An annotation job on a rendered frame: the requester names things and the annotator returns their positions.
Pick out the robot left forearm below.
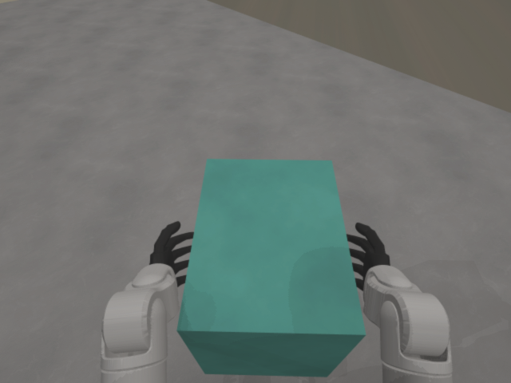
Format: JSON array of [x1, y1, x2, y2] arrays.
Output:
[[101, 263, 180, 383]]

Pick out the robot right hand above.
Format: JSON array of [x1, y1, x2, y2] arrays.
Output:
[[347, 223, 390, 291]]

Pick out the carton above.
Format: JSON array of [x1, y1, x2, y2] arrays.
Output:
[[176, 159, 366, 377]]

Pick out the robot left hand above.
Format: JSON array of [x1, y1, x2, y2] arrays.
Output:
[[149, 221, 194, 287]]

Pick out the robot right forearm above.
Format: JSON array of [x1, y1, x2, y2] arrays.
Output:
[[363, 265, 453, 383]]

